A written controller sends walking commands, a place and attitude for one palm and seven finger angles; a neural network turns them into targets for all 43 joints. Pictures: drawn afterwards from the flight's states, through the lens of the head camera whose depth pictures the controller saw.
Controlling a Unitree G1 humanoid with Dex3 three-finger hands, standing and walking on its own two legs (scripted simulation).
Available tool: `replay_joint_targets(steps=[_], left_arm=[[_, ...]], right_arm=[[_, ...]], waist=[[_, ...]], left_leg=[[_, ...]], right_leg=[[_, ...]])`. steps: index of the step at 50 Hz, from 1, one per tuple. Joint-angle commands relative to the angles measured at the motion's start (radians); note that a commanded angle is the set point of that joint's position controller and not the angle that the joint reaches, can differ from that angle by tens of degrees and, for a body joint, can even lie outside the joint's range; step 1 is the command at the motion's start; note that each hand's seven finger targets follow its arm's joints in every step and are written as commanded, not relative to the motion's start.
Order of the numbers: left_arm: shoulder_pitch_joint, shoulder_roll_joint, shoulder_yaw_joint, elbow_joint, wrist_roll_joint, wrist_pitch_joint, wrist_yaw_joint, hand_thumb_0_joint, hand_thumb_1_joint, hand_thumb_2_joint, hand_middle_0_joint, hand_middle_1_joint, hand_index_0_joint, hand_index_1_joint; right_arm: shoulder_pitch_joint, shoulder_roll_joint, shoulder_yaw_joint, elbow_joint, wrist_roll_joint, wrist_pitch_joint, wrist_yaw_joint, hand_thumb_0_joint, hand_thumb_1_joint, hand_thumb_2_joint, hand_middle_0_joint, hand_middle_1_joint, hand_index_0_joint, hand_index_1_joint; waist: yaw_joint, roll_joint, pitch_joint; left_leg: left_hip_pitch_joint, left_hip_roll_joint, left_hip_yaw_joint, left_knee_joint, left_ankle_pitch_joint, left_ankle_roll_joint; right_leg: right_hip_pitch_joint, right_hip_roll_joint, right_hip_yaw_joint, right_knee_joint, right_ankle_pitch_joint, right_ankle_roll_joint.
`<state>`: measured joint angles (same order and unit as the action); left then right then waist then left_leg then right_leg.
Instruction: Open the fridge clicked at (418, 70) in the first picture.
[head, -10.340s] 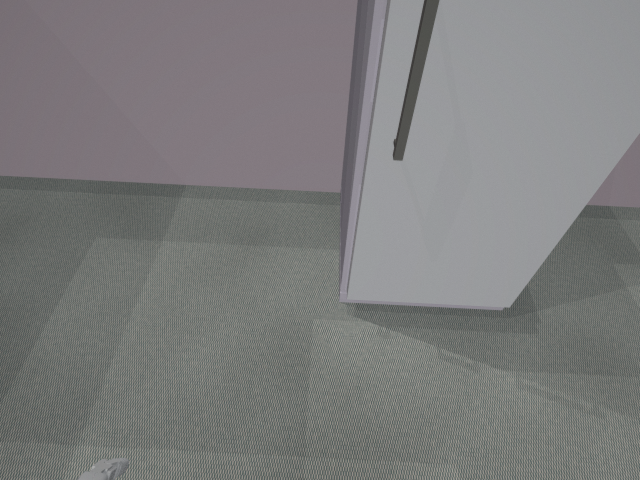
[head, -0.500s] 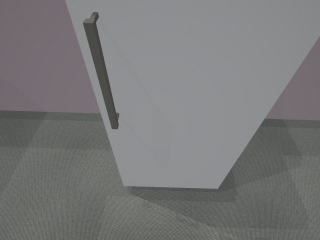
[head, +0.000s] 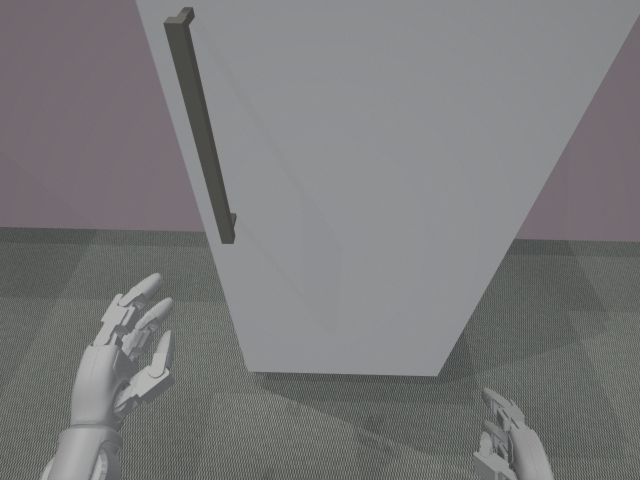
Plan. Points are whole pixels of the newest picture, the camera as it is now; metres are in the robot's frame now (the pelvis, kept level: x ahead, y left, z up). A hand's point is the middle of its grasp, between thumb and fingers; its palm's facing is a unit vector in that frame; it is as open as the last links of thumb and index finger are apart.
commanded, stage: raise the hand to about handle height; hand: left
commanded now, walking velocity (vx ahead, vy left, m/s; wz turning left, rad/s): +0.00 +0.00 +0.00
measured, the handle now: (211, 147) +0.51 +0.17 +0.16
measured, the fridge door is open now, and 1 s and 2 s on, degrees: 0 0 0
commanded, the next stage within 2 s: move the hooked fingers beside the handle in 1.82 s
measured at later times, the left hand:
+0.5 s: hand (117, 373) +0.23 +0.23 +0.06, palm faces -0.01 -1.00 -0.05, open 10.7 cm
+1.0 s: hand (15, 309) +0.24 +0.30 +0.16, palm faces +0.10 -0.99 -0.08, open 13.5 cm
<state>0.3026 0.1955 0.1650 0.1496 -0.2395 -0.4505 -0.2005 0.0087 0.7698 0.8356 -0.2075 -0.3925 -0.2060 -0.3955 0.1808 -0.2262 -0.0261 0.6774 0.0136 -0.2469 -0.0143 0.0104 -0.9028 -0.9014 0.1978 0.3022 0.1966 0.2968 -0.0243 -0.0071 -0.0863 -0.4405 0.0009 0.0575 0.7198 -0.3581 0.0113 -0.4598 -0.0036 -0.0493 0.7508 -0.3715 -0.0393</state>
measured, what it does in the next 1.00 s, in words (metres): stands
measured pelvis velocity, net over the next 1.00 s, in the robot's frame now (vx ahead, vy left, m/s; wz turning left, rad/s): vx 0.00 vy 0.02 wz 0.04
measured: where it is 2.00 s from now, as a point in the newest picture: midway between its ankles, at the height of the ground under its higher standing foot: outside the picture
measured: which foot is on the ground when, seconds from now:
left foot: down 0.00-1.00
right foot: down 0.00-1.00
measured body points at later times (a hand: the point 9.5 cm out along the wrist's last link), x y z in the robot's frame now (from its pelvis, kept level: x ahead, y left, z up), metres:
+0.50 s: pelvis -0.01 +0.00 -0.01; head +0.01 +0.00 +0.44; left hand +0.22 +0.29 +0.07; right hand +0.15 -0.22 -0.09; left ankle +0.01 +0.11 -0.71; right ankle +0.01 -0.09 -0.71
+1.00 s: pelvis +0.00 +0.02 +0.01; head -0.02 +0.02 +0.46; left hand +0.23 +0.35 +0.17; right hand +0.21 -0.18 -0.03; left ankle +0.01 +0.11 -0.71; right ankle +0.01 -0.09 -0.71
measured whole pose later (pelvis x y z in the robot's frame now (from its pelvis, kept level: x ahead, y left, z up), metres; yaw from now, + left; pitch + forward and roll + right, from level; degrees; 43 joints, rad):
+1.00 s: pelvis +0.00 +0.02 +0.01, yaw +2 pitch -1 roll -1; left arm 0.04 0.41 0.40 0.05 -0.36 -0.01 -0.41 0.00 -0.39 0.35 -0.29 -1.13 -0.29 -1.13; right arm 0.22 -0.25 0.09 0.61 0.07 -0.31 -0.11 0.01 -0.90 -0.90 0.20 0.30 0.20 0.30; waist 0.07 0.04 -0.04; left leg -0.28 -0.01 0.02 0.62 -0.32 0.04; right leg -0.24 -0.01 -0.09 0.56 -0.30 -0.01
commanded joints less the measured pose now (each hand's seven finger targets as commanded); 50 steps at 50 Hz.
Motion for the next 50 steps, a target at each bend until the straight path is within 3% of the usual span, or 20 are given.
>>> replay_joint_targets(steps=[1, 4, 7, 8, 10, 13, 15, 18, 19, 20, 21, 23, 25, 28, 31, 33, 38, 42, 47, 50], left_arm=[[0.259, 0.175, 0.129, -0.01, -0.044, -0.038, -0.189, 0.0, 0.55, 0.75, -0.225, -0.525, -0.225, -0.525], [0.026, 0.249, 0.212, -0.265, -0.101, -0.023, -0.15, 0.0, 0.48, 0.72, -0.23, -0.57, -0.23, -0.57], [-0.148, 0.226, 0.186, -0.52, -0.099, -0.124, -0.06, 0.0, 0.41, 0.69, -0.235, -0.615, -0.235, -0.615], [-0.206, 0.232, 0.152, -0.579, -0.086, -0.152, -0.045, 0.0, 0.387, 0.68, -0.237, -0.63, -0.237, -0.63], [-0.158, 0.176, 0.05, -0.555, -0.062, -0.18, -0.054, 0.0, 0.34, 0.66, -0.24, -0.66, -0.24, -0.66], [-0.178, 0.188, -0.008, -0.403, -0.061, -0.117, -0.136, 0.0, 0.27, 0.63, -0.245, -0.705, -0.245, -0.705], [-0.163, 0.255, 0.048, -0.273, -0.056, -0.014, -0.191, 0.0, 0.223, 0.61, -0.248, -0.735, -0.248, -0.735], [-0.072, 0.351, 0.196, -0.111, -0.087, 0.185, -0.233, 0.0, 0.153, 0.58, -0.253, -0.78, -0.253, -0.78], [-0.066, 0.345, 0.218, -0.148, -0.117, 0.229, -0.235, 0.0, 0.13, 0.57, -0.255, -0.795, -0.255, -0.795], [-0.067, 0.382, 0.286, -0.192, -0.143, 0.255, -0.22, 0.0, 0.107, 0.56, -0.257, -0.81, -0.257, -0.81], [-0.05, 0.369, 0.317, -0.223, -0.169, 0.267, -0.202, 0.0, 0.083, 0.55, -0.258, -0.825, -0.258, -0.825], [-0.037, 0.376, 0.387, -0.332, -0.204, 0.241, -0.153, 0.0, 0.037, 0.53, -0.262, -0.855, -0.262, -0.855], [-0.02, 0.326, 0.354, -0.426, -0.191, 0.188, -0.118, 0.0, -0.01, 0.51, -0.265, -0.885, -0.265, -0.885], [-0.056, 0.255, 0.236, -0.439, -0.151, 0.156, -0.12, 0.0, -0.08, 0.48, -0.27, -0.93, -0.27, -0.93], [-0.106, 0.25, 0.174, -0.347, -0.118, 0.195, -0.165, 0.0, -0.15, 0.45, -0.275, -0.975, -0.275, -0.975], [-0.17, 0.301, 0.192, -0.34, -0.116, 0.237, -0.188, 0.0, -0.197, 0.43, -0.278, -1.005, -0.278, -1.005], [-0.34, 0.454, 0.337, -0.465, -0.123, 0.26, -0.16, 0.0, -0.313, 0.38, -0.287, -1.08, -0.287, -1.08], [-0.353, 0.406, 0.338, -0.422, -0.149, 0.262, -0.147, 0.0, -0.407, 0.34, -0.293, -1.14, -0.293, -1.14], [-0.399, 0.378, 0.274, -0.219, -0.133, 0.421, -0.219, 0.0, -0.5, 0.3, -0.3, -1.2, -0.3, -1.2], [-0.501, 0.417, 0.269, -0.255, -0.117, 0.496, -0.245, 0.0, -0.5, 0.3, -0.3, -1.2, -0.3, -1.2]], right_arm=[[-0.103, -0.173, -0.061, -0.273, 0.025, -0.035, 0.002, 0.0, -0.9, -0.9, 0.2, 0.3, 0.2, 0.3], [-0.084, -0.152, -0.048, -0.336, 0.024, -0.03, -0.028, 0.0, -0.9, -0.9, 0.2, 0.3, 0.2, 0.3], [-0.02, -0.117, -0.034, -0.306, 0.016, -0.051, -0.043, 0.0, -0.9, -0.9, 0.2, 0.3, 0.2, 0.3], [0.0, -0.127, -0.026, -0.286, 0.009, -0.058, -0.048, 0.0, -0.9, -0.9, 0.2, 0.3, 0.2, 0.3], [0.014, -0.135, -0.013, -0.246, 0.012, -0.079, -0.058, 0.0, -0.9, -0.9, 0.2, 0.3, 0.2, 0.3], [0.01, -0.165, 0.005, -0.211, 0.027, -0.098, -0.076, 0.0, -0.9, -0.9, 0.2, 0.3, 0.2, 0.3], [0.014, -0.172, 0.003, -0.202, 0.039, -0.092, -0.09, 0.0, -0.9, -0.9, 0.2, 0.3, 0.2, 0.3], [-0.025, -0.169, 0.003, -0.233, 0.051, -0.07, -0.101, 0.0, -0.9, -0.9, 0.2, 0.3, 0.2, 0.3], [-0.041, -0.159, 0.011, -0.258, 0.051, -0.063, -0.1, 0.0, -0.9, -0.9, 0.2, 0.3, 0.2, 0.3], [-0.051, -0.153, 0.013, -0.269, 0.046, -0.059, -0.099, 0.0, -0.9, -0.9, 0.2, 0.3, 0.2, 0.3], [-0.06, -0.14, 0.018, -0.276, 0.043, -0.059, -0.096, 0.0, -0.9, -0.9, 0.2, 0.3, 0.2, 0.3], [-0.057, -0.119, 0.022, -0.279, 0.033, -0.075, -0.083, 0.0, -0.9, -0.9, 0.2, 0.3, 0.2, 0.3], [-0.026, -0.113, 0.017, -0.268, 0.03, -0.098, -0.065, 0.0, -0.9, -0.9, 0.2, 0.3, 0.2, 0.3], [-0.005, -0.133, 0.012, -0.243, 0.025, -0.122, -0.051, 0.0, -0.9, -0.9, 0.2, 0.3, 0.2, 0.3], [0.02, -0.161, 0.005, -0.215, 0.04, -0.133, -0.064, 0.0, -0.9, -0.9, 0.2, 0.3, 0.2, 0.3], [0.014, -0.177, 0.008, -0.214, 0.044, -0.138, -0.082, 0.0, -0.9, -0.9, 0.2, 0.3, 0.2, 0.3], [-0.015, -0.166, 0.027, -0.219, 0.041, -0.14, -0.107, 0.0, -0.9, -0.9, 0.2, 0.3, 0.2, 0.3], [-0.026, -0.148, 0.043, -0.207, 0.043, -0.143, -0.104, 0.0, -0.9, -0.9, 0.2, 0.3, 0.2, 0.3], [-0.033, -0.164, 0.052, -0.2, 0.06, -0.113, -0.105, 0.0, -0.9, -0.9, 0.2, 0.3, 0.2, 0.3], [-0.052, -0.163, 0.058, -0.223, 0.067, -0.091, -0.105, 0.0, -0.9, -0.9, 0.2, 0.3, 0.2, 0.3]], waist=[[0.102, -0.045, -0.043], [0.083, 0.03, -0.149], [0.033, 0.15, -0.223], [0.006, 0.151, -0.205], [-0.029, 0.172, -0.15], [-0.067, 0.119, -0.05], [-0.051, 0.042, -0.018], [0.04, -0.034, -0.048], [0.057, -0.023, -0.084], [0.083, -0.031, -0.14], [0.1, -0.012, -0.158], [0.129, 0.001, -0.209], [0.117, 0.072, -0.233], [0.07, 0.082, -0.148], [0.027, 0.061, -0.057], [0.032, 0.053, -0.03], [0.073, 0.101, -0.15], [0.076, 0.149, -0.121], [0.067, 0.099, 0.022], [0.068, 0.115, 0.0]], left_leg=[[-0.176, -0.051, 0.013, 0.051, 0.082, -0.011], [-0.178, -0.046, -0.001, 0.077, 0.008, 0.003], [-0.074, -0.02, -0.041, 0.105, 0.053, 0.017], [-0.067, -0.01, -0.057, 0.114, 0.043, 0.018], [-0.038, 0.003, -0.072, 0.108, 0.029, 0.025], [-0.079, 0.009, -0.099, 0.101, 0.003, 0.031], [-0.131, 0.004, -0.095, 0.077, -0.025, 0.028], [-0.158, -0.003, -0.083, 0.039, -0.002, 0.024], [-0.14, -0.01, -0.076, 0.028, 0.026, 0.022], [-0.116, -0.011, -0.08, 0.019, 0.071, 0.019], [-0.09, -0.01, -0.081, 0.003, 0.114, 0.016], [-0.051, -0.005, -0.091, -0.016, 0.211, 0.012], [0.024, -0.003, -0.079, -0.044, 0.289, 0.009], [0.064, 0.006, -0.078, -0.05, 0.322, 0.01], [0.053, 0.011, -0.084, -0.076, 0.208, 0.016], [0.06, 0.012, -0.094, -0.102, 0.151, 0.021], [0.173, 0.013, -0.12, -0.161, 0.19, 0.016], [0.23, 0.014, -0.123, -0.194, 0.266, -0.005], [0.19, 0.016, -0.121, -0.245, 0.199, 0.001], [0.22, 0.012, -0.123, -0.26, 0.194, 0.007]], right_leg=[[-0.001, -0.032, 0.063, -0.049, 0.095, 0.011], [-0.022, -0.03, 0.121, -0.075, -0.112, 0.025], [-0.043, -0.014, 0.119, -0.056, -0.067, 0.019], [-0.082, -0.005, 0.114, -0.042, -0.064, 0.015], [-0.127, 0.003, 0.084, -0.041, -0.044, 0.01], [-0.126, 0.006, 0.082, -0.07, -0.036, 0.018], [-0.091, -0.005, 0.11, -0.127, -0.092, 0.028], [0.028, -0.035, 0.145, -0.184, -0.132, 0.038], [0.072, -0.047, 0.142, -0.19, -0.103, 0.044], [0.124, -0.048, 0.128, -0.182, -0.049, 0.045], [0.156, -0.042, 0.105, -0.169, 0.016, 0.042], [0.213, -0.024, 0.066, -0.128, 0.188, 0.034], [0.196, -0.002, 0.015, -0.093, 0.319, 0.026], [0.123, 0.014, -0.001, -0.091, 0.352, 0.023], [0.051, 0.013, -0.005, -0.136, 0.231, 0.031], [0.056, 0.011, 0.001, -0.166, 0.157, 0.027], [0.161, 0.012, -0.011, -0.188, 0.158, 0.015], [0.189, 0.018, -0.029, -0.204, 0.243, 0.01], [0.168, 0.017, -0.027, -0.259, 0.216, 0.016], [0.19, 0.014, -0.019, -0.281, 0.207, 0.014]])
